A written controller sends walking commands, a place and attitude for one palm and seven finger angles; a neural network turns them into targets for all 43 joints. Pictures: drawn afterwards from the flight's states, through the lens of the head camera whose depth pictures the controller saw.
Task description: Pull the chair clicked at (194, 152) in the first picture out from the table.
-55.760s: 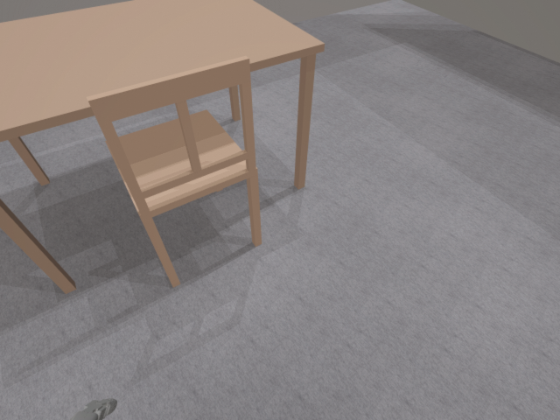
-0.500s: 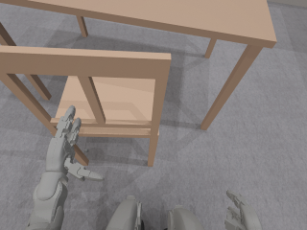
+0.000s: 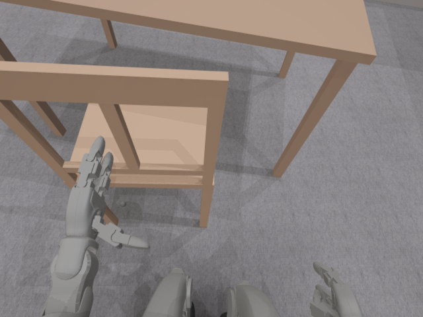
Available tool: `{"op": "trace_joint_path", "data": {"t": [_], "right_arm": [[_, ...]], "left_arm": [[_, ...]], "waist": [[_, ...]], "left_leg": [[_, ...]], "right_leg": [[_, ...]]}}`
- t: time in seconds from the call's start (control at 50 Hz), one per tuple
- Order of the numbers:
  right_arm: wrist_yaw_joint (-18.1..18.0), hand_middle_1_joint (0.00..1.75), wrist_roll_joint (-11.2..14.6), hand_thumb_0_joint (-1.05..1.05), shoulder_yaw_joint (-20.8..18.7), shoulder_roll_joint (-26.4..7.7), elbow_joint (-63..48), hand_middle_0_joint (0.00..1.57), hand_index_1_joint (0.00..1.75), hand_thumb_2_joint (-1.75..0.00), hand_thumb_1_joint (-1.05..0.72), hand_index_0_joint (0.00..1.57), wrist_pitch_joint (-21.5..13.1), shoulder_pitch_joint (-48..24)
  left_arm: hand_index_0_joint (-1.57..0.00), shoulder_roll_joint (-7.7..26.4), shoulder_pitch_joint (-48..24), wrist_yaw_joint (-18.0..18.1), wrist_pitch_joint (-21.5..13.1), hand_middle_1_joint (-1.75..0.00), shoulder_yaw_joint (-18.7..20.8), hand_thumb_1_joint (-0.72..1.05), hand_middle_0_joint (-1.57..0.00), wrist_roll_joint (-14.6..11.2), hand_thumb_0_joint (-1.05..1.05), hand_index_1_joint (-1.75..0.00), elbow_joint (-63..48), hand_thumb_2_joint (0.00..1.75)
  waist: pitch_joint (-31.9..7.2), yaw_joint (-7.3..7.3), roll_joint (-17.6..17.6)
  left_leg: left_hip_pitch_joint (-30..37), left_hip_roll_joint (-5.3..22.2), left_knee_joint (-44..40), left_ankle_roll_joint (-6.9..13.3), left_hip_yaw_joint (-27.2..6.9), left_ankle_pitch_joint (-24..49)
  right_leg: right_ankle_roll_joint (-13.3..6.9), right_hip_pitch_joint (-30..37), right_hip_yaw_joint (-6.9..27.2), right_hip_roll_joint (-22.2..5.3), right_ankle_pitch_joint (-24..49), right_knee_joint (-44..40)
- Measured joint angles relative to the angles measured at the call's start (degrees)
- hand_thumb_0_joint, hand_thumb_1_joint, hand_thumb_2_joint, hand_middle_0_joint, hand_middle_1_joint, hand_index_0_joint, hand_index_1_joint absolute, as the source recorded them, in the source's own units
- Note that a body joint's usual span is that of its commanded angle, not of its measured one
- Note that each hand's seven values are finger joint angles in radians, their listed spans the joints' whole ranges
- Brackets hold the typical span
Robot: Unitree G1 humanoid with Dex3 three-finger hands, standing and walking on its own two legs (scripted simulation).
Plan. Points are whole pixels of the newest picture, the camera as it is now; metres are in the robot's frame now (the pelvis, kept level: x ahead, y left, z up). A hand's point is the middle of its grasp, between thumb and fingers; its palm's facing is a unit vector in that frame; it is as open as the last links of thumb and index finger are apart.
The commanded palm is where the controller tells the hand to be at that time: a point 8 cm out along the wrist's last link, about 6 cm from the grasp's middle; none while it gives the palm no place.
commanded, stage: aim the fingers beside a spindle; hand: left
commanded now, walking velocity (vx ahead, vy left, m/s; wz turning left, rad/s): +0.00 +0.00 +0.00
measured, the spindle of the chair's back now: (123, 139) +0.46 +0.21 +0.00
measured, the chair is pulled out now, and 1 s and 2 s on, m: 0.16 0.16 0.16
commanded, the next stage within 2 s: push the fingers through the gap in 0.80 s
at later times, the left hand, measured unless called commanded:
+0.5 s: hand (117, 200) +0.32 +0.19 +0.01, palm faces +0.07 -1.00 -0.04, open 16.9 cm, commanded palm +0.29 +0.23 +0.02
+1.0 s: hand (119, 206) +0.30 +0.18 +0.03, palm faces +0.04 -1.00 -0.02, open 16.9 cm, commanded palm +0.30 +0.24 +0.02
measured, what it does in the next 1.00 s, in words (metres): stands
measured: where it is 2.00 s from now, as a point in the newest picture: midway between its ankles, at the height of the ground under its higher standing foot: outside the picture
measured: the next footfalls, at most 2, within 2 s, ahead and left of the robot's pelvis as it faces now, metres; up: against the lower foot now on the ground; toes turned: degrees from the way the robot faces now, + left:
none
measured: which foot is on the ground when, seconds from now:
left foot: down 0.00-1.00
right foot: down 0.00-1.00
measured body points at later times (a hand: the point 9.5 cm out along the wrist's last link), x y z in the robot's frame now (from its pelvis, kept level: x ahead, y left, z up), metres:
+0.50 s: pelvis +0.00 -0.01 +0.00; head +0.11 +0.01 +0.44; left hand +0.31 +0.24 +0.01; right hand +0.17 -0.25 -0.10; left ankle +0.04 +0.07 -0.63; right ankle +0.00 -0.09 -0.63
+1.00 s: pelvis +0.00 +0.00 +0.00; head +0.10 +0.02 +0.44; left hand +0.29 +0.23 +0.03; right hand +0.16 -0.25 -0.10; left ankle +0.04 +0.07 -0.63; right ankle +0.00 -0.09 -0.63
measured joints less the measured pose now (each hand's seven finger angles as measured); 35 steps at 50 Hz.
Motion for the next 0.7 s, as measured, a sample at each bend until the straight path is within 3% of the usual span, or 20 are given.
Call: {"op": "trace_joint_path", "data": {"t": [0.06,0.12,0.22,0.3,0.38,0.48,0.56,0.7], "right_arm": [[0.4,0.30,-0.1,0.01,0.1,0.1,0.3,0.20,0.30,-0.90,-0.90,0.20,0.6,-0.4],[0.6,0.30,0.5,0.01,0.4,-0.1,0.0,0.20,0.30,-0.90,-0.90,0.20,1.3,-0.5],[0.2,0.30,1.2,0.01,0.2,-0.4,-0.7,0.20,0.30,-0.90,-0.90,0.20,1.0,0.0],[-0.2,0.30,0.5,0.01,0.0,-0.2,-0.3,0.20,0.30,-0.90,-0.90,0.20,0.0,0.3],[0.2,0.30,0.0,0.01,-0.1,0.0,0.4,0.20,0.30,-0.90,-0.90,0.20,0.1,-0.2],[0.7,0.30,0.6,0.01,0.2,-0.3,-0.1,0.20,0.30,-0.90,-0.90,0.20,1.1,-0.7],[0.3,0.30,0.9,0.01,0.2,-0.3,-0.8,0.20,0.30,-0.90,-0.90,0.20,1.0,-0.5],[0.1,0.30,0.2,0.01,0.0,0.1,0.3,0.20,0.30,-0.90,-0.90,0.20,0.2,-0.1]], "left_arm": [[-0.06,1.5,-2.7,0.8,-0.9,-0.08,2.4,-0.50,-0.07,0.4,-0.01,-0.08,2.2,0.30],[-0.06,3.0,-4.9,-0.7,1.5,-0.08,4.3,-0.50,-0.07,-0.9,-0.01,-0.08,6.6,0.30],[-0.06,1.9,-2.5,-3.9,4.8,-0.08,2.6,-0.49,-0.06,-3.4,-0.01,-0.08,6.9,0.30],[-0.06,0.2,0.8,-2.4,2.3,-0.08,0.3,-0.49,-0.06,-2.1,-0.01,-0.08,1.0,0.30],[-0.06,0.6,-0.4,0.0,-0.8,-0.08,1.4,-0.50,-0.07,-0.2,-0.01,-0.08,0.2,0.30],[-0.06,2.0,-3.8,-1.3,2.1,-0.08,3.2,-0.50,-0.07,-1.2,-0.01,-0.08,6.5,0.30],[-0.06,1.3,-2.3,-3.0,4.3,-0.08,2.3,-0.49,-0.06,-2.4,-0.01,-0.08,6.5,0.30],[-0.06,0.9,1.1,-0.6,-0.4,-0.08,1.9,-0.49,-0.07,-1.0,-0.01,-0.08,-1.0,0.30]], "waist": [[-0.4,-0.06,0.0],[-0.7,-0.06,0.4],[-0.2,0.01,0.9],[0.2,0.11,0.4],[-0.3,0.11,0.1],[-0.8,0.05,0.7],[-0.3,0.03,0.7],[-0.4,0.32,0.2]], "left_leg": [[-0.4,0.0,0.3,-0.2,-0.1,0.0],[-0.8,0.0,0.5,-0.3,-0.2,-0.1],[-0.4,0.1,0.1,-0.2,-0.2,-0.1],[0.4,0.1,-0.4,-0.3,-0.1,-0.2],[0.4,0.0,-0.4,-0.4,-0.1,-0.2],[-0.6,0.0,0.3,-0.4,-0.1,-0.2],[-0.7,0.1,0.4,-0.4,0.0,-0.3],[0.8,0.1,-0.6,-0.5,-0.1,-0.1]], "right_leg": [[-0.2,-0.4,-0.1,0.0,-0.2,0.4],[-0.3,-0.8,-0.2,0.0,-0.3,0.7],[-0.3,-0.4,-0.2,0.1,-0.2,0.1],[-0.3,0.4,0.0,0.2,-0.1,-0.4],[-0.4,0.3,0.0,0.1,-0.3,-0.2],[-0.5,-0.7,-0.1,0.0,-0.5,0.7],[-0.4,-0.9,0.0,0.1,-0.4,0.7],[-0.5,0.6,0.1,0.2,-0.1,-0.4]]}}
